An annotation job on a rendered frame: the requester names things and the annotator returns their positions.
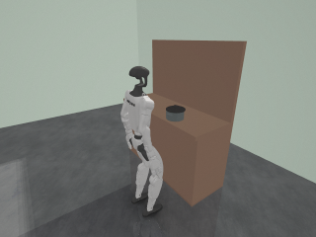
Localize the left robot forearm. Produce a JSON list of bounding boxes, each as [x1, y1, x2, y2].
[[120, 117, 133, 136]]

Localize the right robot hand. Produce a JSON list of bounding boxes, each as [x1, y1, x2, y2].
[[149, 158, 162, 178]]

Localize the lid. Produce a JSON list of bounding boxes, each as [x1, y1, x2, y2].
[[166, 106, 186, 114]]

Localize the right robot shin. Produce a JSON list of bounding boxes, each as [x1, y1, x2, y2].
[[147, 178, 163, 211]]

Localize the right robot forearm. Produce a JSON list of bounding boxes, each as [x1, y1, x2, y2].
[[141, 127, 156, 160]]

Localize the right robot upper arm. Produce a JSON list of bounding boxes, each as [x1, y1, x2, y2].
[[138, 97, 155, 135]]

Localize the table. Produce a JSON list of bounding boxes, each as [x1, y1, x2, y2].
[[123, 39, 247, 206]]

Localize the robot shin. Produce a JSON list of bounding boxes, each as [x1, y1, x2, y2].
[[135, 163, 149, 198], [147, 178, 163, 211]]

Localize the left robot shin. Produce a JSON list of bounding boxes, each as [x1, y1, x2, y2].
[[135, 163, 149, 198]]

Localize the left robot upper arm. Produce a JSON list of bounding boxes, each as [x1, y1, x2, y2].
[[120, 90, 132, 119]]

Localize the left robot hand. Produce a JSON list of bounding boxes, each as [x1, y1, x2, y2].
[[125, 134, 133, 149]]

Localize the pot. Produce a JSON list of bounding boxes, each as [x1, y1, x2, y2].
[[166, 111, 185, 122]]

